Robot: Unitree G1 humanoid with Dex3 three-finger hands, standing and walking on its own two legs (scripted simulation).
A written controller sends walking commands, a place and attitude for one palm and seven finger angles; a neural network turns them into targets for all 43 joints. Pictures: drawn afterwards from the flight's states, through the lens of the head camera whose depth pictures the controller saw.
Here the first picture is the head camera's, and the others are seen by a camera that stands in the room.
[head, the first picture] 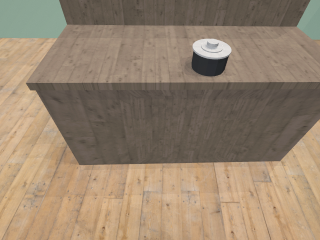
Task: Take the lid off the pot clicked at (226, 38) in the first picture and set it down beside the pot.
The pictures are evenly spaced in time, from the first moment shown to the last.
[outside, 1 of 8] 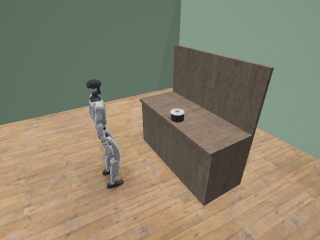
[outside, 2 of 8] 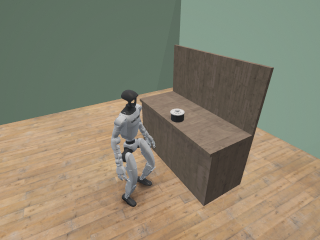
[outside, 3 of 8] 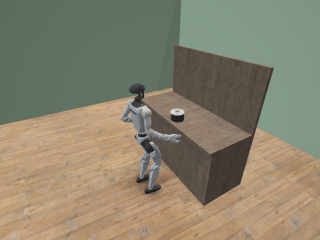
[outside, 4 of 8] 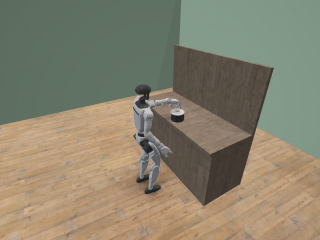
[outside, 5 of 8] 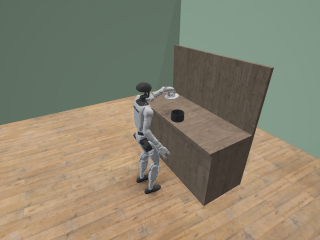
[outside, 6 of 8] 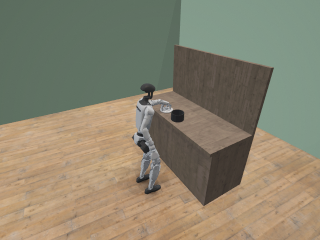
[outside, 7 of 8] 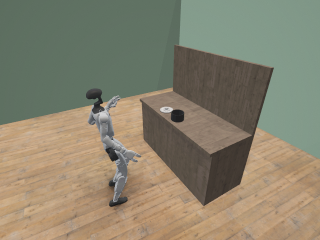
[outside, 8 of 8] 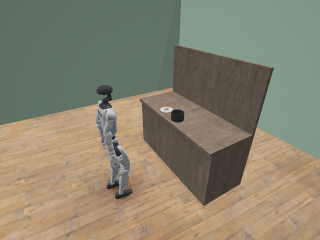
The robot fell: no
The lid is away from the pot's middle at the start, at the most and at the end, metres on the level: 0.00 0.26 0.26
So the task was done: yes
